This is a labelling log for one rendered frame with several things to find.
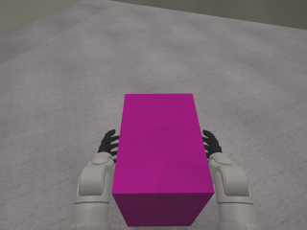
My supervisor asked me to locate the left robot forearm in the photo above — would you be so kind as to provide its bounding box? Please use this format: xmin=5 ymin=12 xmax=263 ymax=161
xmin=67 ymin=151 xmax=115 ymax=230

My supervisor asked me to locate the robot left hand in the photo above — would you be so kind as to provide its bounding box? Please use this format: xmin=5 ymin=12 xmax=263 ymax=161
xmin=98 ymin=129 xmax=120 ymax=163

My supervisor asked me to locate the robot right hand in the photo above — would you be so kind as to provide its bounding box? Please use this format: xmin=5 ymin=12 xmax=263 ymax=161
xmin=202 ymin=129 xmax=223 ymax=163

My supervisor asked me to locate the right robot forearm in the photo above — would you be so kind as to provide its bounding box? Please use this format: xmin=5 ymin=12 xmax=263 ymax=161
xmin=208 ymin=152 xmax=262 ymax=230

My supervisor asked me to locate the carton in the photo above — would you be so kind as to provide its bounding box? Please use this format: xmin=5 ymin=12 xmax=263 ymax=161
xmin=111 ymin=93 xmax=215 ymax=227

